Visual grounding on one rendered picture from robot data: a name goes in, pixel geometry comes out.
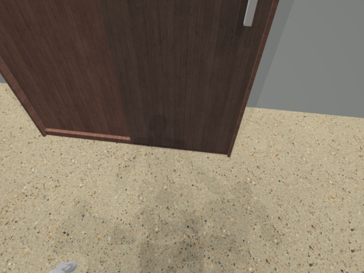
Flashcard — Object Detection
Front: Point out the wardrobe door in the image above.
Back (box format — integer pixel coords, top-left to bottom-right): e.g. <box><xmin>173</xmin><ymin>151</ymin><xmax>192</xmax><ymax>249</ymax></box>
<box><xmin>0</xmin><ymin>0</ymin><xmax>130</xmax><ymax>137</ymax></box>
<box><xmin>98</xmin><ymin>0</ymin><xmax>273</xmax><ymax>153</ymax></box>

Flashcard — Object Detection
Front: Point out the handle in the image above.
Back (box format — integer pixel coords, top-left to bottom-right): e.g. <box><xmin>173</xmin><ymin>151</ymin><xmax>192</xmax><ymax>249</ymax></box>
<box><xmin>243</xmin><ymin>0</ymin><xmax>258</xmax><ymax>26</ymax></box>

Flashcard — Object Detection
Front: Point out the left robot hand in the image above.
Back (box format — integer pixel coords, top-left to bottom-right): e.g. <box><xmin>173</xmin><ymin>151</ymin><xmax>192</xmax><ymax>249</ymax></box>
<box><xmin>49</xmin><ymin>261</ymin><xmax>78</xmax><ymax>273</ymax></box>

